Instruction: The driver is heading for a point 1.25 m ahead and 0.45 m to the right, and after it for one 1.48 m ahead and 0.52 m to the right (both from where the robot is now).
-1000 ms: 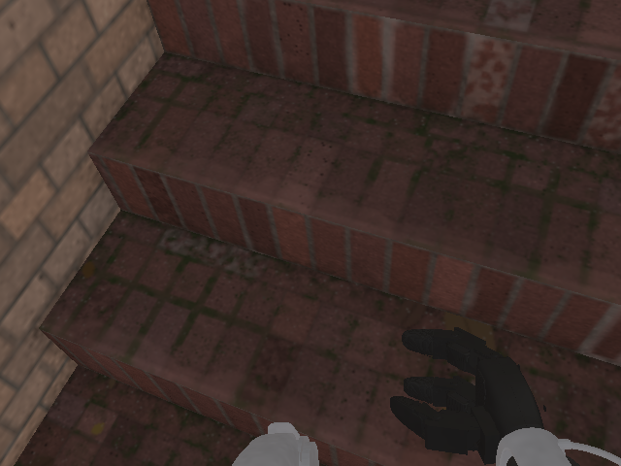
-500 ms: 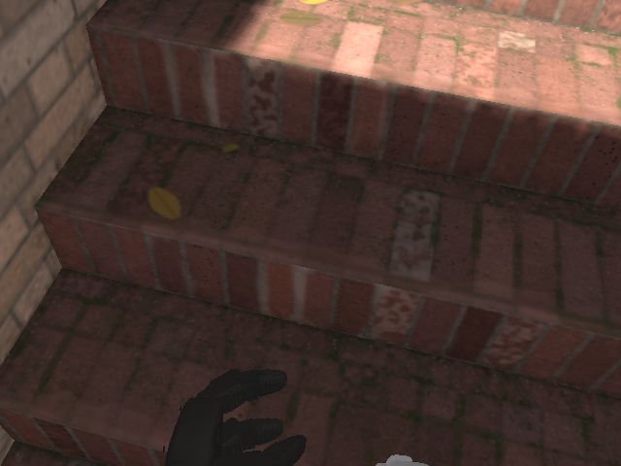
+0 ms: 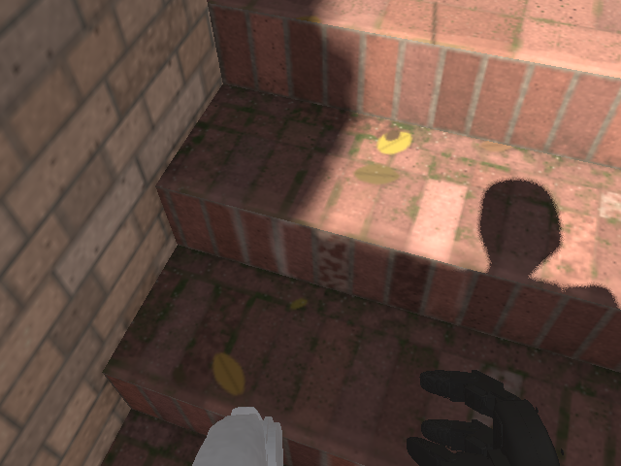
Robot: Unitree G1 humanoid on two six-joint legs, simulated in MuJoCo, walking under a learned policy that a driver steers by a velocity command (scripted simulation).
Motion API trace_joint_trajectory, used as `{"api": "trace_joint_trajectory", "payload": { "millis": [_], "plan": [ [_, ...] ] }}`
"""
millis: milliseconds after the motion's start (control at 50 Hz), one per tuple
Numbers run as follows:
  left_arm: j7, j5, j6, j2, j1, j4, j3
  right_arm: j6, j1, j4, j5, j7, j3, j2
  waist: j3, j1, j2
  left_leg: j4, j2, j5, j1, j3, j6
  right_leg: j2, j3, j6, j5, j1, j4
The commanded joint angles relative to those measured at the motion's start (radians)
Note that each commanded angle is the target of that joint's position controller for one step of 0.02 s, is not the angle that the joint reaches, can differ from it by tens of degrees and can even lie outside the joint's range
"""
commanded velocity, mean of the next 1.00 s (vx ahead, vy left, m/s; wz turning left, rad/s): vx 0.42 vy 0.00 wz -0.31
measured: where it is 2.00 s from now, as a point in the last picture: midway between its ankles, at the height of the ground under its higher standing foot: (428, 214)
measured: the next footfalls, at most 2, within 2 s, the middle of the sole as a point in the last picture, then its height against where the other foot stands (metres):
left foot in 0.04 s outside the picture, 0.17 m higher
right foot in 0.52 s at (401, 388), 0.17 m higher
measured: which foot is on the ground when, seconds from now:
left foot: up 0.00-0.02, down 0.04-0.54, up 0.56-0.98, down 1.00-1.00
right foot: down 0.00-0.06, up 0.08-0.50, down 0.52-1.00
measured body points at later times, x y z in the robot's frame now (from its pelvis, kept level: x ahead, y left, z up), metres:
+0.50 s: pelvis +0.30 +0.00 +0.19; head +0.34 +0.02 +0.63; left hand +0.60 +0.09 +0.14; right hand +0.18 -0.21 +0.06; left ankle +0.19 +0.09 -0.56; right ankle +0.43 -0.08 -0.37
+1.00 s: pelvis +0.57 -0.03 +0.37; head +0.63 -0.06 +0.81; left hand +0.58 +0.25 +0.25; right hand +0.81 -0.24 +0.31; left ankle +0.75 +0.00 -0.24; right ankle +0.44 -0.07 -0.37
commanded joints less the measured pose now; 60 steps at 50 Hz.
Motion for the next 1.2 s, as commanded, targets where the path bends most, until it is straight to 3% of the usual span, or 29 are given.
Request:
{"api": "trace_joint_trajectory", "payload": {
  "millis": [20,40,60,80,100,140,180,280,340,400,460,520,540,560,580,600,640,680,740,800,860,900,940,980,1000,1020,1040,1100,1200],
  "plan": [
    [0.003,-0.032,-0.036,0.290,-0.006,-0.076,0.049,-0.012,0.258,0.021,0.021,-0.007,-0.062,-0.131,-0.319,-0.214,-0.168,-0.319,-0.175,-0.085,0.812,0.105,0.023,-0.243,0.044,-0.176,1.899,-0.095,0.291],
    [-0.023,-0.058,-0.054,0.347,-0.092,-0.102,0.078,-0.014,0.412,0.075,-0.004,-0.011,-0.090,-0.192,-0.421,-0.290,-0.199,-0.505,-0.153,-0.006,0.968,-0.006,0.041,-0.221,0.027,-0.145,1.784,-0.077,0.529],
    [-0.052,-0.069,-0.066,0.280,-0.044,-0.144,0.071,-0.023,0.460,0.127,-0.036,-0.026,-0.127,-0.288,-0.488,-0.271,-0.096,-0.689,-0.020,-0.219,1.169,-0.410,0.114,-0.110,0.093,-0.120,1.495,-0.350,0.808],
    [-0.077,-0.040,-0.068,0.191,-0.068,-0.179,0.074,-0.016,0.504,0.177,-0.056,-0.045,-0.170,-0.388,-0.498,-0.255,0.224,-1.120,0.218,-0.192,1.273,-1.047,0.237,0.157,0.206,-0.064,0.289,-0.618,1.306],
    [-0.086,0.029,-0.067,0.128,-0.100,-0.197,0.068,-0.018,0.406,0.206,-0.020,-0.039,-0.167,-0.359,-0.468,-0.206,0.187,-1.227,0.249,-0.193,1.190,-1.174,0.209,0.163,0.353,-0.048,0.153,-0.740,1.726],
    [-0.071,0.053,-0.055,-0.003,-0.284,-0.345,0.033,-0.068,0.280,0.300,-0.001,-0.033,-0.120,-0.185,-0.152,-0.102,0.000,-1.113,0.199,-0.242,0.927,-0.831,0.166,0.108,0.256,-0.057,0.206,-0.960,1.941],
    [-0.040,0.062,-0.023,-0.117,-0.322,-0.398,-0.019,-0.103,0.372,0.428,-0.031,-0.044,-0.087,-0.061,-0.006,-0.043,-0.010,-1.097,0.151,0.042,0.810,-0.572,0.109,0.113,0.278,-0.092,0.170,-1.132,2.150],
    [0.001,0.000,0.049,-0.116,-0.454,-0.471,-0.046,-0.175,0.421,0.496,-0.027,-0.008,-0.074,-0.139,0.109,-0.006,0.028,-1.263,0.142,0.262,0.726,-0.268,0.006,0.103,0.195,-0.075,0.005,-1.366,2.149],
    [0.022,0.003,0.082,-0.126,-0.635,-0.559,-0.065,-0.190,0.465,0.542,0.006,-0.007,-0.067,-0.179,0.105,-0.009,0.059,-1.371,0.093,0.191,0.748,-0.130,-0.056,0.082,0.114,-0.087,0.025,-1.397,2.001],
    [-0.013,0.029,0.106,-0.098,-0.680,-0.575,-0.063,-0.152,0.591,0.532,0.035,-0.064,-0.082,-0.247,-0.026,-0.057,0.143,-1.533,0.135,0.509,0.974,-0.117,0.004,0.001,-0.067,-0.073,-0.038,-1.183,1.718],
    [-0.035,0.006,0.101,-0.130,-0.615,-0.506,-0.074,-0.136,0.562,0.436,0.051,-0.082,-0.089,-0.274,-0.140,-0.049,0.103,-1.400,0.131,1.404,1.059,0.037,-0.002,0.061,-0.199,-0.114,-0.101,-0.797,1.349],
    [-0.011,0.039,0.140,0.008,-0.289,-0.450,-0.006,-0.164,0.439,0.307,0.057,-0.049,-0.131,-0.385,-0.346,0.098,0.286,-0.887,0.234,1.963,1.231,-0.002,0.039,0.170,-0.096,-0.139,-0.249,-0.480,0.983],
    [-0.021,0.057,0.134,0.074,-0.245,-0.432,0.031,-0.168,0.425,0.264,0.056,-0.033,-0.133,-0.369,-0.366,0.121,0.253,-0.635,0.189,1.636,1.138,-0.037,0.012,0.155,0.072,-0.172,-0.251,-0.367,0.777],
    [-0.015,0.050,0.139,0.214,-0.225,-0.414,0.075,-0.186,0.364,0.124,0.032,0.019,-0.126,-0.284,-0.353,0.087,-0.142,-0.106,-0.052,0.535,0.599,-0.073,-0.064,-0.124,0.796,-0.349,-0.177,-0.161,0.475],
    [-0.009,0.025,0.148,0.223,-0.300,-0.439,0.098,-0.190,0.352,0.093,-0.031,0.045,-0.127,-0.239,-0.368,0.050,-0.113,0.351,-0.102,0.268,0.423,-0.257,-0.086,-0.187,1.117,-0.350,-0.223,-0.205,0.198],
    [-0.014,0.027,0.137,0.176,-0.386,-0.420,0.090,-0.180,0.354,0.054,-0.054,0.037,-0.106,-0.152,-0.282,-0.036,0.005,0.519,-0.068,0.328,0.328,-0.299,-0.088,-0.167,1.034,-0.297,-0.452,-0.312,0.200],
    [-0.023,0.032,0.103,0.111,-0.326,-0.311,0.078,-0.150,0.272,0.005,-0.058,-0.011,-0.082,-0.103,-0.021,-0.074,0.153,0.629,-0.057,0.330,0.152,-0.268,-0.064,-0.103,0.752,-0.195,-0.342,-0.474,0.276],
    [-0.036,0.032,0.079,0.036,-0.271,-0.235,0.054,-0.105,0.291,-0.001,-0.032,-0.031,-0.057,-0.080,0.068,-0.124,0.123,0.657,-0.034,0.244,0.093,-0.256,-0.061,-0.032,0.512,-0.161,-0.078,-0.553,0.313],
    [-0.050,0.023,0.045,0.077,-0.157,-0.177,0.052,-0.081,0.152,-0.055,-0.034,-0.047,-0.028,-0.077,0.100,-0.098,0.122,0.471,0.009,0.119,-0.033,-0.191,-0.085,-0.006,0.362,-0.074,0.303,-0.484,0.324],
    [-0.042,0.059,0.038,0.157,-0.049,-0.148,0.068,-0.075,-0.024,-0.121,-0.014,-0.062,-0.015,-0.064,0.030,-0.020,-0.016,0.685,-0.034,-0.035,-0.215,-0.090,-0.088,-0.030,0.409,-0.082,0.486,-0.316,0.257],
    [-0.012,0.037,0.059,0.176,0.013,-0.134,0.076,-0.067,-0.207,-0.215,-0.032,-0.052,0.012,-0.043,0.024,0.017,0.008,0.479,-0.025,-0.030,-0.226,-0.088,-0.085,0.001,0.411,-0.060,0.432,-0.275,0.202],
    [0.023,0.028,0.099,0.216,0.031,-0.156,0.096,-0.050,-0.265,-0.245,-0.036,-0.042,0.016,-0.061,-0.044,0.054,0.001,0.212,-0.029,-0.007,-0.008,-0.058,-0.077,-0.040,0.401,-0.087,0.756,-0.218,0.075],
    [0.033,0.026,0.086,0.219,-0.152,-0.239,0.104,-0.064,0.015,-0.133,0.006,-0.044,-0.004,-0.124,-0.285,-0.091,-0.151,-0.212,-0.089,0.068,0.610,-0.021,-0.002,0.017,0.214,-0.050,1.530,-0.285,0.196],
    [0.007,0.027,0.048,0.305,-0.267,-0.299,0.136,-0.055,0.253,-0.019,0.012,-0.075,-0.058,-0.218,-0.464,-0.204,-0.183,-0.431,-0.111,0.182,0.926,-0.111,-0.022,-0.063,0.324,-0.068,1.741,-0.200,0.398],
    [-0.016,0.003,0.037,0.307,-0.318,-0.324,0.152,-0.060,0.354,0.028,0.006,-0.073,-0.084,-0.261,-0.456,-0.262,-0.081,-0.739,-0.096,0.253,1.047,-0.181,-0.016,-0.012,0.315,-0.038,1.471,-0.203,0.622],
    [-0.049,0.023,0.041,0.110,-0.209,-0.371,0.109,-0.084,0.315,0.043,0.003,-0.071,-0.110,-0.358,-0.475,-0.143,0.319,-0.913,0.285,0.773,1.265,-0.679,0.144,0.242,0.221,0.064,-0.098,-0.532,1.171],
    [-0.045,0.065,0.052,0.121,-0.084,-0.376,0.104,-0.076,0.262,0.026,0.015,-0.067,-0.107,-0.314,-0.584,-0.081,0.276,-0.986,0.409,0.972,1.208,-0.913,0.217,0.242,0.317,0.079,-0.179,-0.594,1.580],
    [-0.036,0.097,0.133,0.089,-0.246,-0.422,0.089,-0.079,0.087,0.094,0.033,-0.082,-0.089,-0.127,-0.150,0.025,-0.048,-0.935,0.241,-0.038,0.804,-0.618,0.123,0.123,0.200,0.053,0.116,-0.818,1.657],
    [-0.015,0.066,0.218,0.040,-0.288,-0.467,0.056,-0.153,0.195,0.194,0.026,-0.061,-0.104,-0.168,-0.050,0.055,0.077,-0.984,0.227,0.000,0.686,-0.358,0.025,0.130,0.237,-0.002,0.113,-0.985,1.840]
  ]
}}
